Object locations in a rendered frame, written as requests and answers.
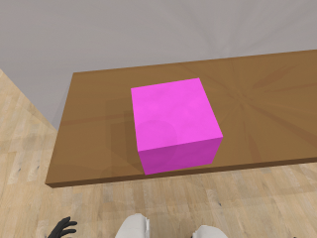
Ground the left robot hand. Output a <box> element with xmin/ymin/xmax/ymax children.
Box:
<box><xmin>48</xmin><ymin>216</ymin><xmax>77</xmax><ymax>238</ymax></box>

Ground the carton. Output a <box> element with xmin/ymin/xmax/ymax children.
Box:
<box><xmin>131</xmin><ymin>77</ymin><xmax>223</xmax><ymax>175</ymax></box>

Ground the robot thigh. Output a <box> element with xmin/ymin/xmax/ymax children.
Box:
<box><xmin>192</xmin><ymin>226</ymin><xmax>228</xmax><ymax>238</ymax></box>
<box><xmin>115</xmin><ymin>214</ymin><xmax>151</xmax><ymax>238</ymax></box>

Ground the left robot thigh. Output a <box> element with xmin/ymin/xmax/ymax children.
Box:
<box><xmin>115</xmin><ymin>214</ymin><xmax>151</xmax><ymax>238</ymax></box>

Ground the right robot thigh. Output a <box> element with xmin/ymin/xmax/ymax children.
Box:
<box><xmin>192</xmin><ymin>226</ymin><xmax>228</xmax><ymax>238</ymax></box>

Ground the table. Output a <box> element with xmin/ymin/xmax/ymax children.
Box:
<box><xmin>45</xmin><ymin>50</ymin><xmax>317</xmax><ymax>188</ymax></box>

